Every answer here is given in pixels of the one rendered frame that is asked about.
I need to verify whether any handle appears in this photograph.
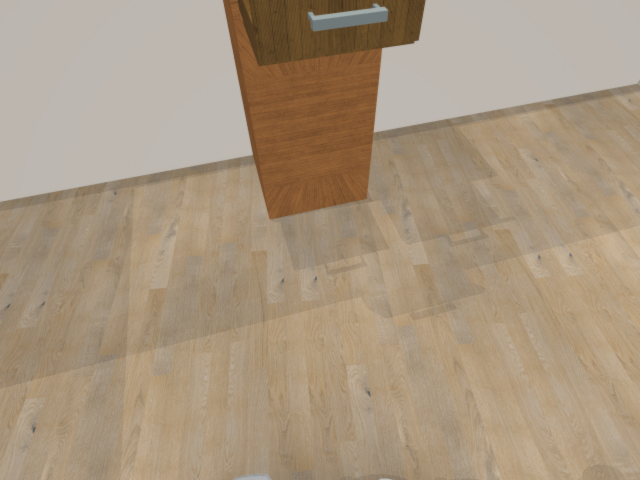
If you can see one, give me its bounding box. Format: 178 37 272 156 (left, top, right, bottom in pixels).
308 3 388 32

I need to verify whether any drawer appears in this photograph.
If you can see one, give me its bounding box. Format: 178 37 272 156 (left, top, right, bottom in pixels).
238 0 426 66

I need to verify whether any cabinet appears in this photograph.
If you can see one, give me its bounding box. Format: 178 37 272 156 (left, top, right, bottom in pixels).
223 0 382 219

